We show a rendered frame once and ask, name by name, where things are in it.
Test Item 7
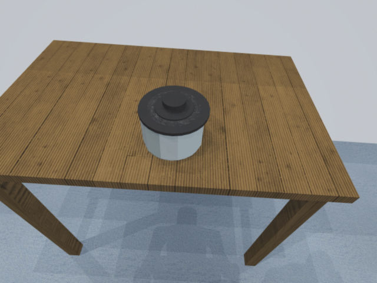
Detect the pot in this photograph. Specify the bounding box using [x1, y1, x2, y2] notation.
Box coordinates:
[140, 121, 204, 161]

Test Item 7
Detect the knob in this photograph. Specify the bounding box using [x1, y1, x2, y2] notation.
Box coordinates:
[162, 91, 186, 111]

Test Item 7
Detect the table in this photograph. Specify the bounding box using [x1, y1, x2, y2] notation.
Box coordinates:
[0, 40, 360, 266]

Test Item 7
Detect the lid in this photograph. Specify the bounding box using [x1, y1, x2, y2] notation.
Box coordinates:
[138, 85, 210, 136]

